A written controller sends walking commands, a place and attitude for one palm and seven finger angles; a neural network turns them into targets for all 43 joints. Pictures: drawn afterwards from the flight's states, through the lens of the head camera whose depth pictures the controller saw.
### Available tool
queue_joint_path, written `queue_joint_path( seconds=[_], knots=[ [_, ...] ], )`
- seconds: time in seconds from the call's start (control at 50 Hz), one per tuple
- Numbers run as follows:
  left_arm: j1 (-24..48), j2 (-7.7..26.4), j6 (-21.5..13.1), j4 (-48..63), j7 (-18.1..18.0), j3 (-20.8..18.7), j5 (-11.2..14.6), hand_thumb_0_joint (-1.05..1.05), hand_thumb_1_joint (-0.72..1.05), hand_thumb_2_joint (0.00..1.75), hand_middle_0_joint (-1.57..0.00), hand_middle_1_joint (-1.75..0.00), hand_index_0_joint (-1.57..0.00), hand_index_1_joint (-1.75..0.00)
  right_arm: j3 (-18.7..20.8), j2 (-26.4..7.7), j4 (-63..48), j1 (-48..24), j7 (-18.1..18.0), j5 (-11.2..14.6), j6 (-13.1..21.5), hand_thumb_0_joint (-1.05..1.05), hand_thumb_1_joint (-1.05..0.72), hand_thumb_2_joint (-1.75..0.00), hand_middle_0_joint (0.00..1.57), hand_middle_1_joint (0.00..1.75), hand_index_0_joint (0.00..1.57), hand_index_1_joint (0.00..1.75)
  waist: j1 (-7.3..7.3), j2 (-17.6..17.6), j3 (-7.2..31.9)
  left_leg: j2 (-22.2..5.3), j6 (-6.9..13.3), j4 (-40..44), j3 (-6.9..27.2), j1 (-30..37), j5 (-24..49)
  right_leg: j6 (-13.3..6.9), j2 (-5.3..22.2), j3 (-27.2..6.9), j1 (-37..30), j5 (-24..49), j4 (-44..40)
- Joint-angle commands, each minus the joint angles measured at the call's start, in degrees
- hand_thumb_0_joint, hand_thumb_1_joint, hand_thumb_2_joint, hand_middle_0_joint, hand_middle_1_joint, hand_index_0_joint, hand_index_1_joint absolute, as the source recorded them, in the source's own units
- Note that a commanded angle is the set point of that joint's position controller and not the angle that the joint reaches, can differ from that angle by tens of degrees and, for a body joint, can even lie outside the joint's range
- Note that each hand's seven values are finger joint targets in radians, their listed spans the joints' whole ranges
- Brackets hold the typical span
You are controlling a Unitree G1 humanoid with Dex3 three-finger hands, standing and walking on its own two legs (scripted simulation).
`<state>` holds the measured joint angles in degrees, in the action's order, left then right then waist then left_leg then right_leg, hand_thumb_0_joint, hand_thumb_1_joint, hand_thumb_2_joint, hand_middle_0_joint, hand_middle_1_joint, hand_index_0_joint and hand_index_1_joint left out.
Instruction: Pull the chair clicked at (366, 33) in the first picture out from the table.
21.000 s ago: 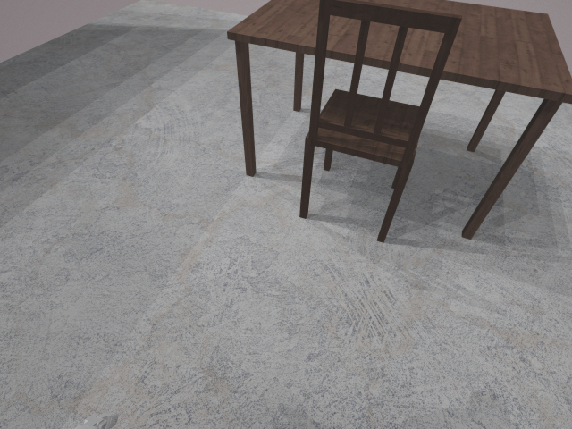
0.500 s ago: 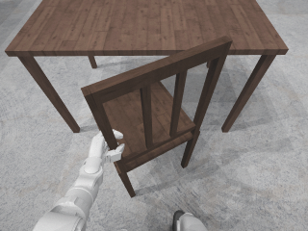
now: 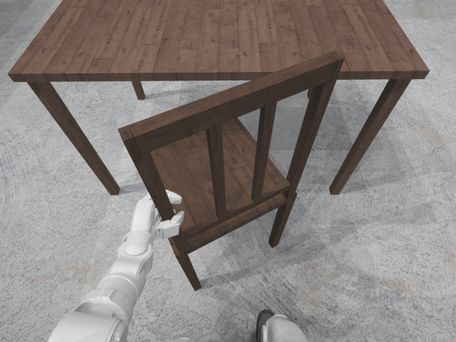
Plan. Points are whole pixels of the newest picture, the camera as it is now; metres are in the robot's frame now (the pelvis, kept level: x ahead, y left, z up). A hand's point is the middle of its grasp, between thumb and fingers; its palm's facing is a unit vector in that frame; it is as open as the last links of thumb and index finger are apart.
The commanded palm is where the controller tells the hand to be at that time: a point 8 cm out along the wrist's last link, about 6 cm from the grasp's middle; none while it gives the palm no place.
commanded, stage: step backward, pulling the chair out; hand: left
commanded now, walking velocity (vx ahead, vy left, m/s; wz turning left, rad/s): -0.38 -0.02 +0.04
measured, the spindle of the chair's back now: (218, 179) +0.43 +0.03 -0.03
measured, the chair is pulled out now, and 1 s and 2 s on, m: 0.21 0.21 0.21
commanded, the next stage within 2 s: stop walking, hand still on the chair in 0.04 s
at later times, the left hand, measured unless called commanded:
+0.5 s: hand (174, 223) +0.34 +0.12 -0.06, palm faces +0.06 -0.98 -0.18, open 5.9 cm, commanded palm +0.32 +0.17 -0.04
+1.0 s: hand (173, 224) +0.34 +0.12 -0.05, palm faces -0.01 -0.99 -0.16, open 5.8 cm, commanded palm +0.32 +0.17 -0.04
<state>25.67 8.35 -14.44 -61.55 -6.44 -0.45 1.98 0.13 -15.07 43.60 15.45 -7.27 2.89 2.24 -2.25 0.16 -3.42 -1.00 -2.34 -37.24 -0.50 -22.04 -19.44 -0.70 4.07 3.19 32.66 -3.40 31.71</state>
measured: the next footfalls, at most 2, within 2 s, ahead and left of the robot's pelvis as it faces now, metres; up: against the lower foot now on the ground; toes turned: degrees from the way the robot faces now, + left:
none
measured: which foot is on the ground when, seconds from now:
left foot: down 0.00-1.00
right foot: down 0.00-1.00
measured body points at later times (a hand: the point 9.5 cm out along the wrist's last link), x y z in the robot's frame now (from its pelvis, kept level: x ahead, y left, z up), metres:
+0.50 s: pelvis +0.04 -0.01 +0.01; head +0.09 -0.03 +0.46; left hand +0.33 +0.17 -0.04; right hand +0.14 -0.26 -0.12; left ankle +0.00 +0.15 -0.72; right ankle +0.14 -0.12 -0.72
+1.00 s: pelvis +0.07 +0.01 +0.02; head +0.10 +0.01 +0.47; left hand +0.33 +0.18 -0.04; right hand +0.19 -0.24 -0.09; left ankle +0.00 +0.15 -0.72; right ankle +0.14 -0.12 -0.72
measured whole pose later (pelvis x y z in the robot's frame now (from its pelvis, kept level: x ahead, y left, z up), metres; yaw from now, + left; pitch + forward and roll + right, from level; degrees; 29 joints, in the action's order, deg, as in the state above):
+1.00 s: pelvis +0.07 +0.01 +0.02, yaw -1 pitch -1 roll +0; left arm 5.2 5.8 -5.8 -39.3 -7.3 3.3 1.1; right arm -0.7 -11.9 37.0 11.6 -6.3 1.4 -2.9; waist -1.5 -0.4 -4.5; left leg -2.6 -2.0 -25.7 -1.4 -4.6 -20.5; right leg 0.3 2.3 3.2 18.1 -7.2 26.0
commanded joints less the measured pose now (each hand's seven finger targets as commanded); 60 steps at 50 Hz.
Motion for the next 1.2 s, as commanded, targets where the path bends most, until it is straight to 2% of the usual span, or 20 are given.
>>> queue_joint_path(
  seconds=[0.0,0.12,0.14,0.16,0.2,0.26,0.34,0.4,0.46,0.48,0.52,0.64,0.76,0.88,0.94,1.1,1.12,1.14,1.16,1.18],
  knots=[
    [18.01,12.26,-2.24,9.81,-0.96,-1.25,-1.35,0.00,0.90,0.90,-0.50,-1.45,-0.50,-1.45,2.11,-7.69,-4.25,3.48,-0.45,-0.05,1.51,0.00,-0.90,-0.90,0.20,0.30,0.20,0.30,0.97,1.72,20.38,-4.17,2.95,6.60,5.00,2.17,-1.48,-1.40,8.12,-10.28,-15.49,-12.93,-9.41],
    [19.33,10.95,-2.47,11.79,-0.86,-0.52,-1.30,0.00,0.90,0.90,-0.50,-1.45,-0.50,-1.45,1.91,-7.73,-5.81,1.60,-0.88,-0.15,1.19,0.00,-0.90,-0.90,0.20,0.30,0.20,0.30,1.43,-4.23,19.42,-8.63,3.32,10.58,6.95,-1.53,7.47,-0.36,4.33,-6.68,-18.88,-6.13,0.09],
    [15.86,10.36,-2.93,22.35,-0.87,-0.85,-1.07,0.00,0.90,0.90,-0.50,-1.45,-0.50,-1.45,2.32,-6.95,-9.35,0.15,-0.47,-0.78,0.82,0.00,-0.90,-0.90,0.20,0.30,0.20,0.30,1.89,-5.78,20.39,-9.38,3.75,11.67,8.51,-2.37,6.93,-0.57,4.12,-7.06,-22.26,-5.64,1.23],
    [14.33,9.99,-2.48,23.34,-0.93,-0.99,-1.06,0.00,0.90,0.90,-0.50,-1.45,-0.50,-1.45,2.03,-6.67,-9.80,-1.28,-0.58,-0.95,0.49,0.00,-0.90,-0.90,0.20,0.30,0.20,0.30,2.10,-6.28,19.81,-9.55,3.87,11.83,7.88,-3.01,6.28,-0.63,3.95,-7.13,-23.59,-5.13,2.17],
    [11.90,8.94,-0.95,24.24,-0.86,-0.38,-0.55,0.00,0.90,0.90,-0.50,-1.45,-0.50,-1.45,1.76,-6.06,-10.51,-1.40,-0.70,-0.63,0.02,0.00,-0.90,-0.90,0.20,0.30,0.20,0.30,2.16,-5.16,19.21,-8.81,3.87,11.72,6.84,-3.82,2.03,-0.74,3.92,-7.49,-24.72,-7.69,1.75],
    [9.36,9.44,0.87,25.80,-0.95,-1.01,-0.59,0.00,0.90,0.90,-0.50,-1.45,-0.50,-1.45,1.81,-5.61,-10.82,-0.78,-0.65,-0.53,-0.27,0.00,-0.90,-0.90,0.20,0.30,0.20,0.30,1.88,-0.55,17.03,-5.26,3.47,9.62,4.58,-1.43,-7.23,-1.42,5.34,-10.91,-21.47,-15.64,-5.01],
    [5.70,9.98,2.68,26.40,-1.08,-2.11,-0.99,0.00,0.90,0.90,-0.50,-1.45,-0.50,-1.45,1.84,-5.23,-10.34,0.07,-0.37,-0.55,-0.34,0.00,-0.90,-0.90,0.20,0.30,0.20,0.30,1.34,4.39,16.93,-2.60,3.49,8.04,2.42,4.79,-7.23,-1.69,6.91,-12.66,-20.04,-20.65,-11.94],
    [3.68,9.57,3.09,28.11,-1.29,-2.30,-1.25,0.00,0.90,0.90,-0.50,-1.45,-0.50,-1.45,1.70,-5.18,-10.31,-1.05,-0.47,-0.80,-0.08,0.00,-0.90,-0.90,0.20,0.30,0.20,0.30,1.24,1.39,17.21,-3.68,3.73,11.48,2.92,7.35,-1.44,-0.76,5.04,-10.29,-22.80,-14.48,-10.43],
    [1.72,8.33,3.47,30.44,-1.39,-1.53,-1.42,0.00,0.90,0.90,-0.50,-1.45,-0.50,-1.45,1.77,-4.84,-10.79,-2.22,-0.54,-0.72,-0.17,0.00,-0.90,-0.90,0.20,0.30,0.20,0.30,1.05,1.05,18.85,-4.69,2.93,12.05,2.12,8.93,7.35,-0.71,4.47,-8.58,-28.09,-0.51,-6.95],
    [0.81,8.65,3.69,30.66,-1.48,-1.44,-1.22,0.00,0.90,0.90,-0.50,-1.45,-0.50,-1.45,1.93,-5.16,-10.49,-2.60,-0.57,-0.60,-0.15,0.00,-0.90,-0.90,0.20,0.30,0.20,0.30,0.89,-1.21,18.33,-4.72,2.72,12.51,1.92,9.46,9.18,-0.87,4.30,-7.95,-28.69,2.87,-6.88],
    [-1.49,7.67,4.05,31.31,-1.47,-0.95,-1.42,0.00,0.90,0.90,-0.50,-1.45,-0.50,-1.45,2.00,-4.75,-10.88,-2.83,-0.45,-0.74,-0.53,0.00,-0.90,-0.90,0.20,0.30,0.20,0.30,0.75,-0.32,18.73,-5.00,2.14,12.07,1.32,10.45,13.74,-1.12,4.30,-7.40,-30.55,10.82,-5.22],
    [-4.83,6.26,4.71,33.18,-1.09,0.44,-1.58,0.00,0.90,0.90,-0.50,-1.45,-0.50,-1.45,2.20,-4.65,-11.37,-4.21,-0.08,-1.10,-1.71,0.00,-0.90,-0.90,0.20,0.30,0.20,0.30,0.49,-0.77,17.31,-5.19,1.39,12.81,0.72,12.15,17.63,-1.59,4.24,-6.51,-31.96,17.41,-4.76],
    [-6.73,5.68,5.27,33.93,-1.01,0.94,-1.64,0.00,0.90,0.90,-0.50,-1.45,-0.50,-1.45,1.98,-4.39,-12.37,-5.35,0.30,-1.37,-2.87,0.00,-0.90,-0.90,0.20,0.30,0.20,0.30,0.75,-0.60,15.75,-5.09,1.37,14.29,0.62,11.94,15.73,-1.48,3.84,-6.05,-32.07,14.13,-5.83],
    [-7.17,5.67,5.52,35.15,-1.12,1.60,-1.53,0.00,0.90,0.90,-0.50,-1.45,-0.50,-1.45,1.70,-4.47,-12.68,-5.61,0.47,-1.40,-3.18,0.00,-0.90,-0.90,0.20,0.30,0.20,0.30,0.91,-3.82,13.55,-5.09,1.64,16.26,1.19,10.79,13.79,-1.36,2.88,-5.34,-31.15,9.45,-6.68],
    [-7.48,5.04,5.51,34.80,-1.06,1.71,-1.77,0.00,0.90,0.90,-0.50,-1.45,-0.50,-1.45,1.48,-4.21,-13.23,-5.50,0.61,-1.61,-3.26,0.00,-0.90,-0.90,0.20,0.30,0.20,0.30,1.15,-1.75,13.89,-5.20,1.79,16.23,1.16,10.77,13.67,-1.26,2.53,-5.31,-31.34,8.75,-6.32],
    [-8.81,4.62,4.84,33.65,-1.06,2.32,-1.59,0.00,0.90,0.90,-0.50,-1.45,-0.50,-1.45,1.47,-4.46,-12.40,-4.82,0.49,-1.74,-3.02,0.00,-0.90,-0.90,0.20,0.30,0.20,0.30,1.21,-2.19,12.83,-5.36,1.98,16.80,1.66,10.73,14.33,-1.29,2.43,-5.21,-30.47,8.33,-6.05],
    [-12.10,6.01,4.60,33.91,-1.21,0.35,-1.79,0.00,0.90,0.90,-0.50,-1.45,-0.50,-1.45,1.86,-4.64,-12.54,-4.43,0.61,-1.81,-3.11,0.00,-0.90,-0.90,0.20,0.30,0.20,0.30,1.46,-2.26,13.57,-5.31,1.84,16.36,1.49,11.03,15.14,-1.54,2.42,-5.44,-30.85,9.28,-5.70],
    [-17.53,-2.79,7.11,27.74,0.19,7.54,0.42,0.00,0.78,0.84,-0.50,-1.45,-0.50,-1.45,1.78,-6.43,-12.51,-4.26,2.85,0.42,-1.83,0.00,-0.90,-0.90,0.20,0.30,0.20,0.30,-1.36,5.19,11.30,-2.11,1.47,14.34,0.05,1.42,15.09,-0.79,0.34,0.46,-25.09,7.17,-3.39],
    [-14.29,1.08,6.51,32.93,0.65,3.78,0.73,0.00,0.66,0.78,-0.50,-1.45,-0.50,-1.45,2.20,-6.96,-12.74,-4.16,3.78,0.12,-0.85,0.00,-0.90,-0.90,0.20,0.30,0.20,0.30,0.10,7.15,13.97,-1.78,1.77,12.31,-0.29,-0.85,14.78,-0.97,0.05,-0.29,-25.03,7.44,-2.08],
    [-15.92,1.38,6.79,32.45,1.04,3.83,0.43,0.00,0.54,0.73,-0.50,-1.45,-0.50,-1.45,2.45,-6.96,-12.73,-4.41,4.13,-0.03,-0.63,0.00,-0.90,-0.90,0.20,0.30,0.20,0.30,0.19,6.17,13.79,-1.91,1.78,11.97,-0.69,-1.59,13.96,-1.00,0.26,-0.27,-24.65,6.63,-1.38]
  ],
)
